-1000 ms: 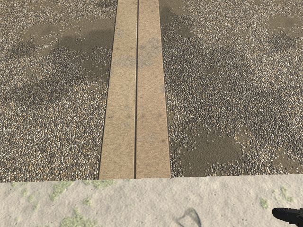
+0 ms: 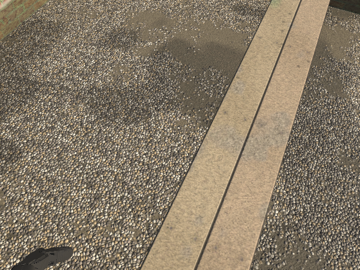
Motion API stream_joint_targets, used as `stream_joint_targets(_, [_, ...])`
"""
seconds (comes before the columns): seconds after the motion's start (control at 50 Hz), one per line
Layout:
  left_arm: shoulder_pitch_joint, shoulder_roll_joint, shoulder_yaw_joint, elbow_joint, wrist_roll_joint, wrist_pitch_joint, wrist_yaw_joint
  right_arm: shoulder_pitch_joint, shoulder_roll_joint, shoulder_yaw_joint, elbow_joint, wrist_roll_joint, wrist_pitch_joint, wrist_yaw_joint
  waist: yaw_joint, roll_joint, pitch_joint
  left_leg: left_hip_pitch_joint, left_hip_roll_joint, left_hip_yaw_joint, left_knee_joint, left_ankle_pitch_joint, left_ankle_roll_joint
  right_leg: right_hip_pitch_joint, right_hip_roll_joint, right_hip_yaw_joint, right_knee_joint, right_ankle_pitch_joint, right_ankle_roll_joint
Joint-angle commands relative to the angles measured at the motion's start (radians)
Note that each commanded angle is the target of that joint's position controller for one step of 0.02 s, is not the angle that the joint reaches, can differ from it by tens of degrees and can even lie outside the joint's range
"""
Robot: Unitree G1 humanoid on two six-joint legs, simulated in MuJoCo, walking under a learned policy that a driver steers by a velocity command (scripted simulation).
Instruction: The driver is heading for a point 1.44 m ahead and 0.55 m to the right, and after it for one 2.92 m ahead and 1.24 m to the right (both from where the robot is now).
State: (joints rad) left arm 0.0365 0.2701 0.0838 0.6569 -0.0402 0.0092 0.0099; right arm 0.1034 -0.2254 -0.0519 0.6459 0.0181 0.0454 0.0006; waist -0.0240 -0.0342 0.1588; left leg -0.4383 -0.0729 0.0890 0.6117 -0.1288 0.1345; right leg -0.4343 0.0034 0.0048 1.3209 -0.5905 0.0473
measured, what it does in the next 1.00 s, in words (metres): steps on the spot, turning right: right foot, then right foot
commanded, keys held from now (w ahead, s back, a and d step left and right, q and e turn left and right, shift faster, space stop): shift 0.24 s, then e+shift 0.76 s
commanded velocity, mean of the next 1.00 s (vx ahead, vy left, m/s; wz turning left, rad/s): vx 0.02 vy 0.00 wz -0.43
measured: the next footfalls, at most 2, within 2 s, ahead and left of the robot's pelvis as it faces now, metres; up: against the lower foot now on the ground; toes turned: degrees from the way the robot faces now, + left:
right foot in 0.22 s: +0.11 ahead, -0.09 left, +0.00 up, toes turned +2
right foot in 0.90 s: -0.04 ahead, +0.00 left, +0.00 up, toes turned -35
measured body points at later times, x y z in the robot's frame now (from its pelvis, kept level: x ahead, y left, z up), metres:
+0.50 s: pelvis +0.05 +0.02 +0.02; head +0.07 +0.03 +0.47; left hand +0.23 +0.26 -0.08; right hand +0.30 -0.20 -0.01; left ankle +0.13 +0.04 -0.71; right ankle +0.05 -0.10 -0.69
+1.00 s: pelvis +0.01 +0.04 +0.01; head -0.01 +0.00 +0.46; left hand +0.18 +0.29 -0.08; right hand +0.04 -0.29 -0.09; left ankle +0.11 +0.11 -0.65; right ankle -0.08 +0.01 -0.71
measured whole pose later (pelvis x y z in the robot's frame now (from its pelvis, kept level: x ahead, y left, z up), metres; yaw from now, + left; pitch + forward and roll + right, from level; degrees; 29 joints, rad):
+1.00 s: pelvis +0.01 +0.04 +0.01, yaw -32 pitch -1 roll +2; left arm 0.44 0.27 0.08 0.68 -0.02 0.06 0.03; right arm 0.08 -0.32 -0.10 0.70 0.04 0.05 -0.02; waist 0.06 0.06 0.01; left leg -0.60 -0.01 0.07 1.10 -0.49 0.00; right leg -0.19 0.02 0.00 0.64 -0.44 -0.10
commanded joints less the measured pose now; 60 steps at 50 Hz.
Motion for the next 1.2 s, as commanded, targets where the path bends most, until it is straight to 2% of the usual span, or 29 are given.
stream_joint_targets(0.02, [0.088,0.058,0.003,-0.045,0.028,0.028,0.027,-0.168,-0.037,0.009,-0.136,-0.05,-0.028,-0.036,0.058,0.077,-0.303,0.14,0.272,-0.339,-0.313,0.195,0.127,0.097,-0.021,0.044,-0.154,0.1,0.019])
stream_joint_targets(0.08, [0.124,0.018,-0.028,-0.001,0.061,0.019,0.026,-0.223,-0.039,0.017,-0.169,-0.046,-0.02,-0.042,0.056,0.055,-0.348,0.124,0.215,-0.209,-0.24,0.361,0.093,0.259,0.013,-0.027,-0.364,0.313,0.039])
stream_joint_targets(0.1, [0.103,0.062,-0.009,-0.005,0.036,0.016,0.036,-0.197,-0.083,0.001,-0.171,-0.034,-0.021,-0.035,0.052,0.067,-0.315,0.155,0.18,-0.198,-0.214,0.294,0.096,0.21,0.04,-0.041,-0.37,0.36,0.05])
stream_joint_targets(0.18, [0.096,0.051,-0.022,-0.049,0.023,0.018,0.05,-0.166,0.035,0.02,-0.169,-0.024,0.005,-0.025,0.024,0.09,-0.224,0.148,0.228,-0.35,-0.21,-0.235,0.122,0.112,-0.006,0.012,-0.509,0.213,0.042])
stream_joint_targets(0.2, [0.166,-0.046,-0.075,-0.059,0.061,0.005,0.03,-0.177,0.128,0.065,-0.163,-0.02,0.015,-0.023,0.069,0.058,-0.25,0.075,0.28,-0.407,-0.319,-0.39,0.049,0.29,-0.067,0.058,-0.776,0.275,-0.015])
stream_joint_targets(0.22, [0.146,-0.034,-0.081,-0.058,0.081,0.003,0.017,-0.153,0.083,0.046,-0.142,-0.001,0.016,-0.02,0.037,0.035,-0.165,0.022,0.244,-0.409,-0.308,-0.424,0.0,0.304,-0.088,0.089,-0.861,0.331,-0.054])
stream_joint_targets(0.24, [0.049,0.031,-0.075,-0.085,0.07,-0.013,0.023,-0.109,0.035,0.034,-0.162,0.004,0.016,-0.015,-0.052,-0.071,-0.1,0.113,0.188,-0.355,-0.322,-0.414,-0.053,0.098,-0.104,0.187,-0.907,0.161,-0.118])
stream_joint_targets(0.26, [0.068,-0.073,-0.111,-0.069,0.069,-0.029,-0.001,-0.136,0.087,0.069,-0.141,-0.052,0.005,-0.004,-0.039,-0.115,-0.116,0.336,0.142,-0.291,-0.277,-0.246,-0.09,-0.053,-0.117,0.24,-1.047,0.018,-0.147])
stream_joint_targets(0.28, [0.055,-0.026,-0.106,-0.067,0.044,-0.042,-0.023,-0.198,0.051,0.063,-0.167,-0.073,-0.019,-0.002,-0.028,-0.083,-0.105,0.411,0.135,-0.249,-0.232,-0.126,-0.118,-0.079,-0.111,0.248,-1.071,0.06,-0.133])
stream_joint_targets(0.32, [0.041,0.073,-0.084,-0.094,0.015,-0.046,-0.035,-0.236,0.0,0.045,-0.189,-0.06,-0.026,-0.039,-0.026,0.021,-0.144,0.447,0.134,-0.213,-0.187,-0.031,-0.101,-0.041,-0.114,0.26,-1.029,0.219,-0.139])
stream_joint_targets(0.42, [0.111,0.07,-0.072,-0.168,0.014,-0.011,-0.016,-0.206,-0.005,0.041,-0.192,-0.045,-0.019,-0.069,0.011,0.076,-0.192,0.408,0.171,-0.171,-0.207,0.084,-0.067,-0.02,-0.074,0.262,-0.879,0.232,-0.12])
stream_joint_targets(0.46, [0.172,0.1,-0.038,-0.162,-0.002,0.02,0.018,-0.17,-0.046,0.009,-0.174,-0.032,0.001,-0.084,0.037,0.207,-0.289,0.434,0.366,-0.305,-0.316,0.259,0.013,-0.018,0.006,0.098,-0.584,0.172,-0.031])
stream_joint_targets(0.48, [0.225,0.138,-0.012,-0.14,0.001,0.038,0.028,-0.169,-0.031,0.01,-0.179,-0.038,0.007,-0.088,0.045,0.204,-0.333,0.448,0.435,-0.338,-0.316,0.284,0.096,-0.039,0.016,0.046,-0.388,0.05,0.025])
stream_joint_targets(0.5, [0.225,0.213,0.042,-0.097,-0.03,0.061,0.047,-0.171,-0.017,0.005,-0.175,-0.04,-0.005,-0.073,0.051,0.164,-0.282,0.335,0.361,-0.224,-0.326,0.186,0.177,-0.039,0.031,0.033,-0.063,0.089,0.093])
stream_joint_targets(0.52, [0.23,0.226,0.06,-0.104,-0.027,0.077,0.049,-0.203,0.003,0.011,-0.183,-0.031,-0.022,-0.063,0.073,0.13,-0.271,0.271,0.38,-0.203,-0.348,0.115,0.193,-0.067,0.025,0.047,0.124,0.083,0.111])
stream_joint_targets(0.56, [0.269,0.134,0.032,-0.106,0.01,0.1,0.038,-0.275,-0.003,0.022,-0.188,-0.032,-0.036,-0.066,0.11,0.049,-0.275,0.222,0.395,-0.129,-0.328,0.17,0.181,-0.062,-0.008,0.066,0.25,0.085,0.133])
stream_joint_targets(0.6, [0.25,0.113,0.032,-0.111,-0.008,0.117,0.028,-0.253,-0.03,0.007,-0.163,-0.023,-0.04,-0.07,0.108,0.01,-0.267,0.281,0.362,-0.037,-0.318,0.295,0.178,-0.068,-0.005,0.018,0.245,0.085,0.134])
stream_joint_targets(0.66, [0.176,0.065,0.004,-0.137,-0.025,0.075,0.041,-0.167,-0.051,-0.01,-0.13,-0.043,-0.006,-0.073,0.054,0.076,-0.263,0.395,0.3,0.043,-0.358,-0.044,0.128,-0.042,0.012,-0.074,-0.191,-0.04,0.077])
stream_joint_targets(0.72, [0.212,0.113,0.02,-0.127,-0.012,0.075,0.036,-0.109,-0.113,-0.035,-0.11,-0.017,0.004,-0.073,0.037,0.123,-0.26,0.389,0.383,0.006,-0.452,-0.295,0.115,0.047,-0.002,-0.12,-0.346,-0.017,0.013])
stream_joint_targets(0.82, [0.336,0.131,0.037,-0.083,0.003,0.076,0.036,-0.111,-0.147,-0.042,-0.052,-0.001,0.001,-0.088,0.086,0.144,-0.229,0.272,0.415,0.052,-0.464,-0.455,0.081,0.175,-0.013,-0.157,-0.525,0.006,-0.082])
stream_joint_targets(0.84, [0.378,0.123,0.034,-0.068,0.014,0.083,0.026,-0.103,-0.186,-0.064,-0.049,-0.004,0.003,-0.084,0.1,0.168,-0.252,0.228,0.438,0.045,-0.454,-0.47,0.078,0.228,-0.045,-0.123,-0.56,0.035,-0.11])
stream_joint_targets(0.88, [0.485,0.16,0.056,-0.009,0.01,0.099,0.016,-0.149,-0.164,-0.066,-0.034,0.004,0.003,-0.061,0.156,0.08,-0.19,0.075,0.392,0.106,-0.313,-0.541,0.026,0.359,-0.039,-0.08,-0.773,0.145,-0.188])
stream_joint_targets(0.9, [0.55,0.174,0.059,0.014,0.01,0.09,0.016,-0.139,-0.138,-0.063,-0.012,0.031,0.006,-0.049,0.192,-0.018,-0.143,-0.034,0.352,0.138,-0.128,-0.535,-0.046,0.419,-0.112,0.07,-0.947,0.193,-0.262])
stream_joint_targets(0.92, [0.545,0.202,0.063,-0.012,0.012,0.073,0.029,-0.119,-0.076,-0.053,-0.014,0.035,0.009,-0.032,0.144,-0.223,-0.09,-0.349,0.209,0.191,0.301,-0.639,-0.124,0.481,-0.31,0.462,-0.929,0.354,-0.361])
stream_joint_targets(0.94, [0.411,0.292,0.073,-0.095,0.022,0.038,0.022,-0.195,-0.138,-0.055,-0.083,0.023,-0.025,-0.022,0.099,-0.155,-0.092,-0.438,0.04,-0.094,0.519,-0.646,-0.145,0.281,-0.401,0.828,-1.057,0.214,-0.561])
stream_joint_targets(0.98, [0.176,0.242,0.053,-0.124,0.023,-0.003,0.03,-0.186,-0.235,-0.08,-0.105,0.026,-0.03,-0.01,-0.031,-0.105,-0.044,-0.487,0.055,-0.191,0.679,-0.352,-0.164,0.246,-0.317,0.557,-1.063,0.39,-0.418])
stream_joint_targets(1.0, [0.135,0.187,0.034,-0.146,0.014,0.009,0.035,-0.13,-0.241,-0.085,-0.071,0.0,-0.023,-0.017,-0.037,-0.046,-0.063,-0.476,0.07,-0.192,0.714,-0.265,-0.189,0.259,-0.263,0.461,-1.005,0.463,-0.352])
stream_joint_targets(1.08, [0.153,0.136,0.005,-0.192,0.027,0.052,0.075,-0.077,-0.153,-0.048,-0.077,-0.019,-0.029,-0.004,-0.014,0.001,-0.15,-0.423,0.051,-0.183,0.735,-0.137,-0.233,0.297,-0.203,0.398,-0.901,0.663,-0.335])
stream_joint_targets(1.2, [0.171,0.153,0.001,-0.206,0.013,0.105,0.07,-0.058,-0.095,0.014,-0.06,-0.034,-0.046,0.042,0.098,-0.14,-0.234,-0.172,0.061,-0.036,0.253,-0.134,-0.201,0.28,-0.147,0.284,-0.742,0.951,-0.264])
Velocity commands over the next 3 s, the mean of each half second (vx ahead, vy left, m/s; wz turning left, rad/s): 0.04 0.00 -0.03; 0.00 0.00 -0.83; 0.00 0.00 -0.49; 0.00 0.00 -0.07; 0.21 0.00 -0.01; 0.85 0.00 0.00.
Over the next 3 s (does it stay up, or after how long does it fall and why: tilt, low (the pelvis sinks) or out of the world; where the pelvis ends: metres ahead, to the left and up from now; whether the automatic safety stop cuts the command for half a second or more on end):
stays up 0.21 0.01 0.02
